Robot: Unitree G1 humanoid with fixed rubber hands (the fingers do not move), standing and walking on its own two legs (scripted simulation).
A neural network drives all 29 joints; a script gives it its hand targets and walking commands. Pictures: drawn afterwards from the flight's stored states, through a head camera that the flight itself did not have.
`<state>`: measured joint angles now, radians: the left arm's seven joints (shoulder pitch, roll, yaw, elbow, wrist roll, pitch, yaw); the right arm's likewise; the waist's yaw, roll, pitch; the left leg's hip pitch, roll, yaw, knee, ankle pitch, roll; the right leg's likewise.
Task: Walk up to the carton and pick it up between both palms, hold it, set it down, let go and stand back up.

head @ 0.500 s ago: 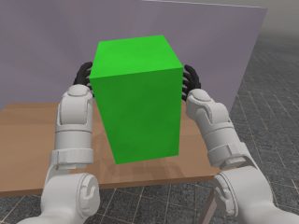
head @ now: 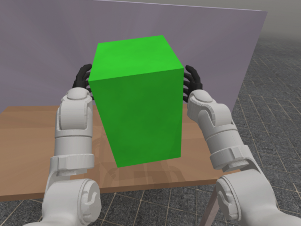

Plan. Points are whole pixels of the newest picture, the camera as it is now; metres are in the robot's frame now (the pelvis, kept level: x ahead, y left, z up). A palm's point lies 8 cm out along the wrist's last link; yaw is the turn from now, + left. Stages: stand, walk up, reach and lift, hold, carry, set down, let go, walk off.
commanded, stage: hold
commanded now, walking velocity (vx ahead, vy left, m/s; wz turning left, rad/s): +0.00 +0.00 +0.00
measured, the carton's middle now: (140, 101) +0.41 +0.00 +0.22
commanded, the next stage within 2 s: none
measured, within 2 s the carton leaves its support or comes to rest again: neither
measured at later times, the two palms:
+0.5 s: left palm (79, 92) +0.36 +0.15 +0.27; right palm (192, 94) +0.36 -0.13 +0.27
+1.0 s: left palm (80, 95) +0.36 +0.15 +0.26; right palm (192, 96) +0.36 -0.13 +0.26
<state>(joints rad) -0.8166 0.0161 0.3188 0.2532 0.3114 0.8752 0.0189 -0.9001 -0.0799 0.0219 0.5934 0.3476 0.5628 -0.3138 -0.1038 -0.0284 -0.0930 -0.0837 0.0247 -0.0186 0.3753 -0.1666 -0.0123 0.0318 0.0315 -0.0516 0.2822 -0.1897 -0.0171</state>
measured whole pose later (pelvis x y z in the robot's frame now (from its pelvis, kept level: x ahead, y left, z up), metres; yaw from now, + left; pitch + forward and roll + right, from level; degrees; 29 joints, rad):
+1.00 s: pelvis +0.00 +0.00 +0.00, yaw +0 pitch -7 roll -1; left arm -0.82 0.02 0.33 0.27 0.31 0.86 0.02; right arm -0.90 -0.08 0.02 0.60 0.35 0.56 -0.32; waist -0.10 -0.03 -0.09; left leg -0.09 0.03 -0.02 0.38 -0.17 -0.01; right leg 0.02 0.03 -0.05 0.28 -0.19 -0.02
